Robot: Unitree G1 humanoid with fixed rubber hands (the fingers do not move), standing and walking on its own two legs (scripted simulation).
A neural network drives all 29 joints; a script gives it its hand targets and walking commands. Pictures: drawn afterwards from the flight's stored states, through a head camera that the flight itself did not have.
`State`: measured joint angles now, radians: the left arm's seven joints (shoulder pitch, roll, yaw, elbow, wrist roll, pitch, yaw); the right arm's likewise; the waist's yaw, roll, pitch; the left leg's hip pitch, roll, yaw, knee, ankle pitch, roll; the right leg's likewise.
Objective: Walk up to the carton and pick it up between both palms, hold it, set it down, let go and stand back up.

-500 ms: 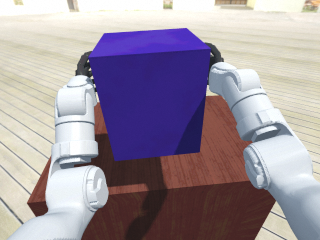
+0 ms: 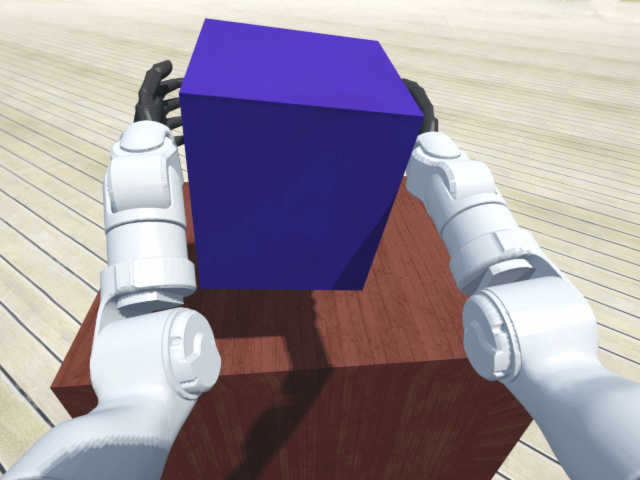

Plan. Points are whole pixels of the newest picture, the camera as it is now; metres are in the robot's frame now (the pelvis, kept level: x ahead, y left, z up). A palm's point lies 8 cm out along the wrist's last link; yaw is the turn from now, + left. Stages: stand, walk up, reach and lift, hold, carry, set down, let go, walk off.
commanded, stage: set down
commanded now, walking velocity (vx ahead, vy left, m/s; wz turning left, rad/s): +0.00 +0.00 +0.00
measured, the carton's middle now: (289, 164) +0.41 +0.04 +0.26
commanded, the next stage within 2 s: none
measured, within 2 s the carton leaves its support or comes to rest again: neither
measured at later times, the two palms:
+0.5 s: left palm (172, 167) +0.38 +0.17 +0.27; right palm (416, 168) +0.41 -0.13 +0.25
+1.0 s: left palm (176, 198) +0.39 +0.18 +0.23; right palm (405, 183) +0.42 -0.12 +0.22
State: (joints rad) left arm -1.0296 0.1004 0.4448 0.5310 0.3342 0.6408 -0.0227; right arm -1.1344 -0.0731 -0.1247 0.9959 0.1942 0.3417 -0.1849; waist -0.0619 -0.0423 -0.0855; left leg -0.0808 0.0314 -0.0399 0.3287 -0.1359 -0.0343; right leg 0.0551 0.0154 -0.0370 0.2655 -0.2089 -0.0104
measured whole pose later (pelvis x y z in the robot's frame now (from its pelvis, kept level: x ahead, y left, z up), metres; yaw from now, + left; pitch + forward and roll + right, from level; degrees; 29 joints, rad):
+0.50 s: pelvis +0.00 -0.02 +0.00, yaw +1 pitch -6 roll +0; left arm -0.94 0.03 0.45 0.47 0.31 0.58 0.03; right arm -1.07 -0.08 -0.12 0.99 0.15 0.25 -0.14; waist -0.01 -0.02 -0.04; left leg -0.10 0.04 -0.05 0.32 -0.13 -0.05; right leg 0.02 0.03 -0.05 0.31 -0.23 -0.03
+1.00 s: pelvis +0.00 -0.02 +0.00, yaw +0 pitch -3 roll +0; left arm -0.88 -0.01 0.42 0.49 0.30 0.51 0.09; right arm -1.07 -0.08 -0.20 1.09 0.07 0.16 -0.08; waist 0.03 -0.03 -0.04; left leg -0.14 0.05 -0.05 0.32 -0.12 -0.06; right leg -0.03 0.04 -0.05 0.31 -0.22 -0.03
